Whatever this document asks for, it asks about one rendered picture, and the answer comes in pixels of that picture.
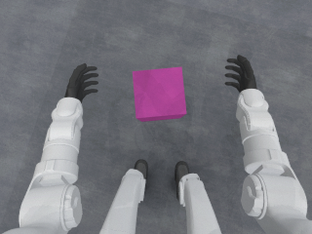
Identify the right robot upper arm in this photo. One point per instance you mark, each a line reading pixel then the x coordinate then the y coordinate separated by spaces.
pixel 277 203

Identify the left robot hand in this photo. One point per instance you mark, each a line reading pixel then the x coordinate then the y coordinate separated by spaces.
pixel 76 86

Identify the robot left forearm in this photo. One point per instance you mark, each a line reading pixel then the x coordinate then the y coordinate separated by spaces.
pixel 58 163

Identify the right robot hand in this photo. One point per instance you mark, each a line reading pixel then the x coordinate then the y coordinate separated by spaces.
pixel 245 78

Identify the robot right forearm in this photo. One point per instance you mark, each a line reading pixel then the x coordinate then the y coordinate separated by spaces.
pixel 263 153

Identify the carton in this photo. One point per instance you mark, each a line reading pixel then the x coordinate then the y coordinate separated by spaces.
pixel 159 94

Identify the left robot thigh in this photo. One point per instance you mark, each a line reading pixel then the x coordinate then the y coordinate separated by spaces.
pixel 122 215

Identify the robot right shin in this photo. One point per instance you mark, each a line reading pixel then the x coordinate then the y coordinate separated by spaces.
pixel 190 176

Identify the left robot upper arm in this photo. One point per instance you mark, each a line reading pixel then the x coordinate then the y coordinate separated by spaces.
pixel 53 209

